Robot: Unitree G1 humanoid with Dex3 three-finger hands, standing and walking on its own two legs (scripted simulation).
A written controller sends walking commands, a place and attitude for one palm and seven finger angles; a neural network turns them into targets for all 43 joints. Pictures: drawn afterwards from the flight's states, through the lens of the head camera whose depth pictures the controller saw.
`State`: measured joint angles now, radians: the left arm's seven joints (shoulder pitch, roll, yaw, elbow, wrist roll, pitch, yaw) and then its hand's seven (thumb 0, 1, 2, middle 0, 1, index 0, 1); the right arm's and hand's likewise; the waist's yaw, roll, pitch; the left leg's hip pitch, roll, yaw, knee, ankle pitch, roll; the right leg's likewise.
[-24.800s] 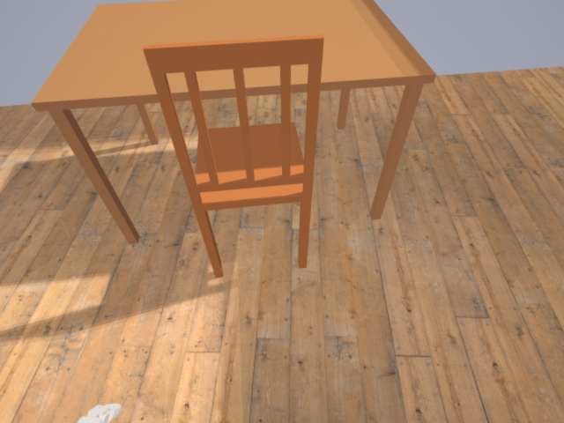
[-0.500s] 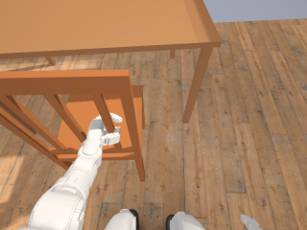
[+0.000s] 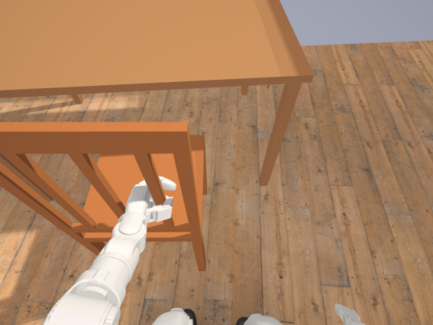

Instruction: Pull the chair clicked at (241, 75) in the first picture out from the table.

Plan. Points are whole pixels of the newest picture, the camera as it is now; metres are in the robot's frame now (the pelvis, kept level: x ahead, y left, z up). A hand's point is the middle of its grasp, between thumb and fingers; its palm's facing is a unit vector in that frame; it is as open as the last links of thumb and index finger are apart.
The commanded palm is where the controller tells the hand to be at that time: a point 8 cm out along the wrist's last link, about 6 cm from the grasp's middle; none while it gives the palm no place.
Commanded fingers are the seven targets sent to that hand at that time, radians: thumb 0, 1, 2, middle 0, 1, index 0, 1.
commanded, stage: stop walking, hand still on the chair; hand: left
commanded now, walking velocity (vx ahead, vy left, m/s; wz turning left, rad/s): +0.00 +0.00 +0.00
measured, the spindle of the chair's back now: (110, 196) +0.38 +0.24 -0.06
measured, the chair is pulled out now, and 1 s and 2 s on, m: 0.17 0.17 0.17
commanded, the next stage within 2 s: open the thumb and straighten the fingers in 0.70 s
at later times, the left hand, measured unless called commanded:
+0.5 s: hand (166, 205) +0.35 +0.11 -0.05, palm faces -0.07 -0.98 -0.17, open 5.6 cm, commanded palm +0.34 +0.16 -0.04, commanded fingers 0.00 0.90 0.90 -0.50 -1.45 -0.50 -1.45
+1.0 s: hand (161, 201) +0.36 +0.12 -0.05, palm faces -0.08 -0.98 -0.16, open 6.9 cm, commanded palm +0.33 +0.17 -0.03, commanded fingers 0.00 -0.43 0.26 -0.47 -1.38 -0.47 -1.38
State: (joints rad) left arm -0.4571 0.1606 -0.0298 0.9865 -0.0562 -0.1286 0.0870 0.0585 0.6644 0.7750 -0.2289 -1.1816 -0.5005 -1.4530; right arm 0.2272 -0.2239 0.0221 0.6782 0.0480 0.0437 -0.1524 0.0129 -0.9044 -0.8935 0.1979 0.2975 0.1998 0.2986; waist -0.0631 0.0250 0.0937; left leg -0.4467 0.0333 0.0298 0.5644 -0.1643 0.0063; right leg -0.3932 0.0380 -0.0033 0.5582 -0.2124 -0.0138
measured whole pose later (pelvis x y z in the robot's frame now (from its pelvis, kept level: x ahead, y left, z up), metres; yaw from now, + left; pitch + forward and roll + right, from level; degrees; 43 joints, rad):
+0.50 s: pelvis +0.08 +0.00 +0.01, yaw +1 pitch +1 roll +0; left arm -0.20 0.10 -0.10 0.88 -0.04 -0.07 0.06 0.10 0.64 0.81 -0.22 -1.21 -0.50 -1.45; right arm 0.20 -0.22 0.03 0.66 0.02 0.06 -0.14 0.01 -0.90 -0.89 0.20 0.30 0.20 0.30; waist -0.02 0.04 -0.02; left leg -0.23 0.01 0.03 0.44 -0.23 0.00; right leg -0.17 0.02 0.00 0.42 -0.27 -0.02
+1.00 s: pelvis +0.08 -0.01 +0.00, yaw +2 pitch +6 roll +0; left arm -0.11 0.16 -0.03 0.61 -0.03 0.00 -0.03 0.06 0.40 0.68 -0.38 -1.35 -0.50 -1.45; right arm 0.23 -0.26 -0.03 0.61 0.04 0.06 -0.02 0.01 -0.90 -0.89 0.20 0.30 0.20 0.30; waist -0.05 0.03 -0.08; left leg -0.42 0.01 0.01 0.62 -0.30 0.00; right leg -0.36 0.02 -0.03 0.62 -0.37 -0.03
